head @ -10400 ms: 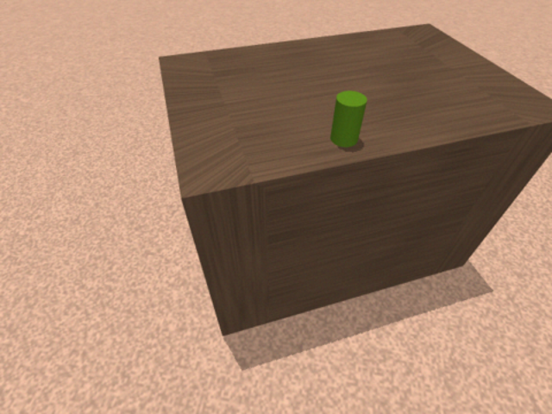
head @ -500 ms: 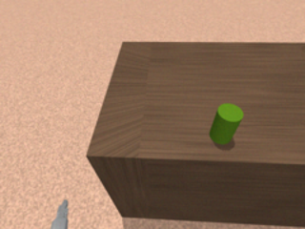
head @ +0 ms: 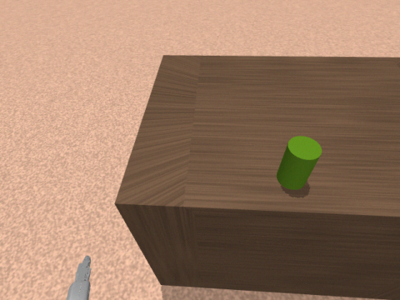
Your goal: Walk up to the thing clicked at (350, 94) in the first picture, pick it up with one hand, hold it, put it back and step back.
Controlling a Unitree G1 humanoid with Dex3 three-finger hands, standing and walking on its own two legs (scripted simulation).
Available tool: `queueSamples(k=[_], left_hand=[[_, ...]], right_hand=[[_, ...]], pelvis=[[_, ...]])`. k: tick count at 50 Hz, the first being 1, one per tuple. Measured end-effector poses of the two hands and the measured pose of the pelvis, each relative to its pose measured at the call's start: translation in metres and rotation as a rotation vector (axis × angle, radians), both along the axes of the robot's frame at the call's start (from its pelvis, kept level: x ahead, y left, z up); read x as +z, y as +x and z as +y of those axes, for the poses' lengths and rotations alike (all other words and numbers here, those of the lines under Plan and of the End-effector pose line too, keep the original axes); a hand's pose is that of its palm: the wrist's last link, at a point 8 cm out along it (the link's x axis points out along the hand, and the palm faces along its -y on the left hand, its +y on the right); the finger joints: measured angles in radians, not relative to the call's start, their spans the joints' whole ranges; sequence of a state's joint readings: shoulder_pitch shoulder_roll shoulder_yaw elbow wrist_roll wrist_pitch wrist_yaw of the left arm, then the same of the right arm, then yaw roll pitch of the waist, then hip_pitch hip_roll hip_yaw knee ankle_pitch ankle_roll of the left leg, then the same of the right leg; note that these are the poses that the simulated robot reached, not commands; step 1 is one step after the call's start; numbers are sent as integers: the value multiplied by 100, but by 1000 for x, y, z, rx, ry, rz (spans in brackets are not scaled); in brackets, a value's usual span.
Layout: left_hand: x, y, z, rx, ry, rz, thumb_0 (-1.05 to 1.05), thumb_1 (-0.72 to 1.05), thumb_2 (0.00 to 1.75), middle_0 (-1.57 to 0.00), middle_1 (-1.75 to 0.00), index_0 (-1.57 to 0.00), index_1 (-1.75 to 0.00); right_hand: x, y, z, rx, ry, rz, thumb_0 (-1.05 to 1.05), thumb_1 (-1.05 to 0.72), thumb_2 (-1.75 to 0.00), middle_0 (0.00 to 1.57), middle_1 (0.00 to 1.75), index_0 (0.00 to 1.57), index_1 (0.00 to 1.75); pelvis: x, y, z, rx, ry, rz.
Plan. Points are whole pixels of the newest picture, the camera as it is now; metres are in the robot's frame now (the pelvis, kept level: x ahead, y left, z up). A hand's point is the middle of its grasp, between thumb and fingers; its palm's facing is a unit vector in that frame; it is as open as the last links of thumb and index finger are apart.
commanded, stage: go down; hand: right
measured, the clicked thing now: (297, 163) +0.42 -0.19 +0.04
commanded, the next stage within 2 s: approach in 0.54 s
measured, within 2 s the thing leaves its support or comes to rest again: neither
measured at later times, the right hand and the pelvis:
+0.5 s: hand out of the picture +0.34 -0.38 +0.17, palm faces +0.20 +0.98 -0.01, open 17.3 cm; pelvis +0.00 +0.00 +0.00, yaw +0 degrees
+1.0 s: hand (386, 169) +0.36 -0.33 +0.10, palm faces +0.08 +1.00 +0.02, open 17.6 cm; pelvis -0.01 +0.00 -0.01, yaw +0 degrees
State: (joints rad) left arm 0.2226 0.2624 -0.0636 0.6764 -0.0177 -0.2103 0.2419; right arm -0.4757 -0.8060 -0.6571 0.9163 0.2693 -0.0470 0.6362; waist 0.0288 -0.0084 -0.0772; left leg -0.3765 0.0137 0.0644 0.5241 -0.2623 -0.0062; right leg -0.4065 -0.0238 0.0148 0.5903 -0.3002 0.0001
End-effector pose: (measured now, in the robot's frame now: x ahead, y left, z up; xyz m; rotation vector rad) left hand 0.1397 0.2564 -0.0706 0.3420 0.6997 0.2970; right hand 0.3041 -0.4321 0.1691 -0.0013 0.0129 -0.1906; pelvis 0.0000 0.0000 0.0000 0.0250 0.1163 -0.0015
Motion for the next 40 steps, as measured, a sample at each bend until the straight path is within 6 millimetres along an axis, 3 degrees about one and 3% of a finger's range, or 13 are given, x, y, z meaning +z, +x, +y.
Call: queueSamples(k=[9, 20, 31, 40], left_hand=[[-4, -3, 2, 11, 5, 18, -1, -54, 7, -6, -5, -6, -6], [0, -4, -3, -6, -3, -8, -1, -54, 7, -6, -5, -6, -6], [-5, -6, -2, 1, -1, 5, -1, -54, 6, -6, -5, -6, -6], [3, -6, 0, 1, -3, -37, -1, -54, 6, -6, -5, -6, -6]], right_hand=[[7, 2, -2, 1, -14, 6, -2, 49, -5, 6, 5, 6, 5], [-6, 1, 2, 8, 7, 13, -2, 51, -5, 5, 5, 6, 5], [14, 4, -5, -8, -19, -9, -2, 51, -5, 5, 5, 5, 5], [-5, 9, 7, 28, 13, 33, -2, 54, -4, 5, 5, 5, 5]], pelvis=[[-1, -1, 0, 1, 2, 2], [-2, -2, 0, 2, 1, 8], [-3, -6, -1, 0, 4, 8], [-2, -3, -2, 2, 0, 13]])
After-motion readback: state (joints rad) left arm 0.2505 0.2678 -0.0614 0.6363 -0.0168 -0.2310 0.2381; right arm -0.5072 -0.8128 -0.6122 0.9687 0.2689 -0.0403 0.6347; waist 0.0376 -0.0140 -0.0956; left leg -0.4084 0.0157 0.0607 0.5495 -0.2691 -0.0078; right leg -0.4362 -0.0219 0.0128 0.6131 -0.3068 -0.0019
